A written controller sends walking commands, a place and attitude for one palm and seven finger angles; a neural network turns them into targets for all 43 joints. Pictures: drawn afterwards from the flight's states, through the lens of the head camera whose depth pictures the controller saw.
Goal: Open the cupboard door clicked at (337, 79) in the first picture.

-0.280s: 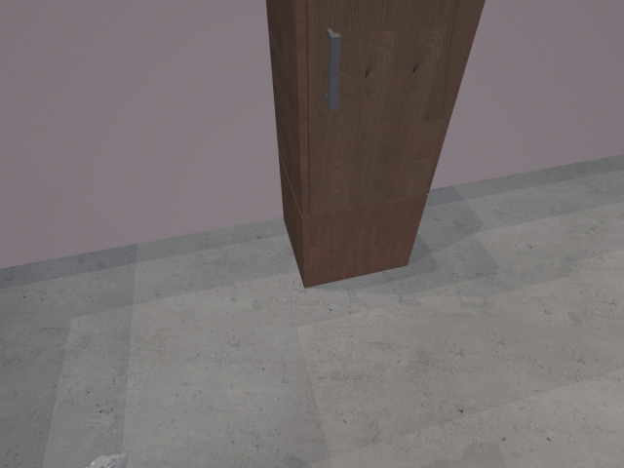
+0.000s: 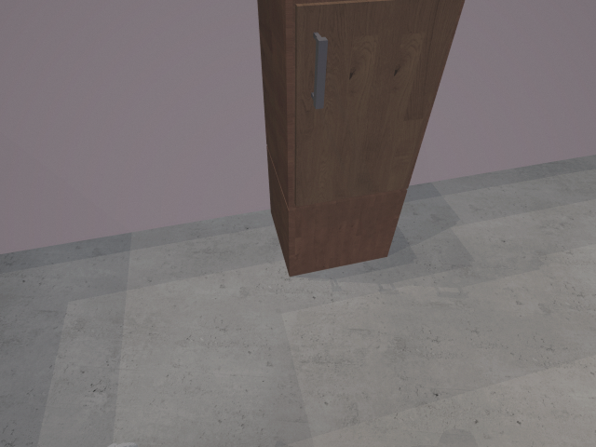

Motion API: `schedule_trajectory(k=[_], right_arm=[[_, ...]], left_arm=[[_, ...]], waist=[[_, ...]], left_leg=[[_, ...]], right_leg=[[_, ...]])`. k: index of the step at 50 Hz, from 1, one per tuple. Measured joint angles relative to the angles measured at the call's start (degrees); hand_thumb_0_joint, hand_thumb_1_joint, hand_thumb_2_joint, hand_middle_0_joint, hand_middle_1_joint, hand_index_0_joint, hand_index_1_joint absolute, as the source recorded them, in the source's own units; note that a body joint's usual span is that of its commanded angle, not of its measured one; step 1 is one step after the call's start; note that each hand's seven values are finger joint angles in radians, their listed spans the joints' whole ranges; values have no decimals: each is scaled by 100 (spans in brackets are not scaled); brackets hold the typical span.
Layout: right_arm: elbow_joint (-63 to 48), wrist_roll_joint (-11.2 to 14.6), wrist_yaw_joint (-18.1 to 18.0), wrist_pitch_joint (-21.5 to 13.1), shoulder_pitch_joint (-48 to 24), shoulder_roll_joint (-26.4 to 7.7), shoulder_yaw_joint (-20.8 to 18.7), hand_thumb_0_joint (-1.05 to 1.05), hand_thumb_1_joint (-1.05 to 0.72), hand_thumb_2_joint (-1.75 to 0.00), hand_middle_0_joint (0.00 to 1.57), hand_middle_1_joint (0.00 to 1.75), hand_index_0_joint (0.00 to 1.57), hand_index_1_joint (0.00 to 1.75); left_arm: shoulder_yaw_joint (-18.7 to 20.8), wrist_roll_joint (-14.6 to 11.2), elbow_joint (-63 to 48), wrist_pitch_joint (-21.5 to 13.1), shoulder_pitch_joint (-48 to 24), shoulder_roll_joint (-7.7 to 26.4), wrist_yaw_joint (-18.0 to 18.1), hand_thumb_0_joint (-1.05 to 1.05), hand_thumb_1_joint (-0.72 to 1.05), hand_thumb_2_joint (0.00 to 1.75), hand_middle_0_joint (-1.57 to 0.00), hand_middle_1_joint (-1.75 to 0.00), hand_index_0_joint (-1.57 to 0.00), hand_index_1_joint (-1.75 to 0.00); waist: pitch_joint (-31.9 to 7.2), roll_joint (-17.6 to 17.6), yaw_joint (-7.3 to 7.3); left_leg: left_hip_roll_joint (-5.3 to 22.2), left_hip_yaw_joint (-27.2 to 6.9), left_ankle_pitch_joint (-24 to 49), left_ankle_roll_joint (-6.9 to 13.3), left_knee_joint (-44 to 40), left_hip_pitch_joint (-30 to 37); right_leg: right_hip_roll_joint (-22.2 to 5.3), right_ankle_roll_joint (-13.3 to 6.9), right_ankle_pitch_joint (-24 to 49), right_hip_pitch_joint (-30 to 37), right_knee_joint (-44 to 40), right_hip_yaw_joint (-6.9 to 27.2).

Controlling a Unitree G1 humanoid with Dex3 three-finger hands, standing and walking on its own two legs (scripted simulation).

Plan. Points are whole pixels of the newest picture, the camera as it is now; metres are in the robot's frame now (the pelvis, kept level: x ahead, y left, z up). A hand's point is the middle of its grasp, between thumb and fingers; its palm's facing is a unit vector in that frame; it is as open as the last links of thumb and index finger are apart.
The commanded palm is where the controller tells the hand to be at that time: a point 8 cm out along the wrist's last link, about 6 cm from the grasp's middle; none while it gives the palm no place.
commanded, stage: stand and wait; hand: left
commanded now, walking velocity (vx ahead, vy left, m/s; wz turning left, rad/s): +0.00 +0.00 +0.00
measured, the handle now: (317, 71) +0.89 +0.01 +0.11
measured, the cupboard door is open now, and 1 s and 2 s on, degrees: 0 0 0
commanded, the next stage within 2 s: look at it before walking up in 0.58 s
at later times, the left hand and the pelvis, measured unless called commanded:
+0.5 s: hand out of the picture +0.05 +0.25 -0.15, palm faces -0.01 -0.95 -0.33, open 7.4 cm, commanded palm none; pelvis -0.01 +0.00 +0.00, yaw +0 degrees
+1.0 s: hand out of the picture +0.06 +0.25 -0.15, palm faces -0.01 -0.94 -0.33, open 7.4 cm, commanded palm none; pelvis -0.01 +0.00 +0.00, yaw +0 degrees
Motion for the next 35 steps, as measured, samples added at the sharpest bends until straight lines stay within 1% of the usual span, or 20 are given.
schedule_trajectory(k=[14,35], right_arm=[[389,28,-8,35,238,-40,-34,1,-91,-90,20,30,20,30],[447,35,9,-11,162,-33,-21,1,-91,-90,20,30,20,30]], left_arm=[[55,-11,334,-4,207,83,18,1,90,90,-21,-30,-20,-30],[56,5,360,-24,67,82,13,1,90,90,-21,-30,-20,-30]], waist=[[120,-15,-3],[51,3,-11]], left_leg=[[29,-22,124,-13,-147,31],[-12,-7,248,22,-318,91]], right_leg=[[27,-6,160,69,-221,-23],[-15,34,272,119,-370,-7]])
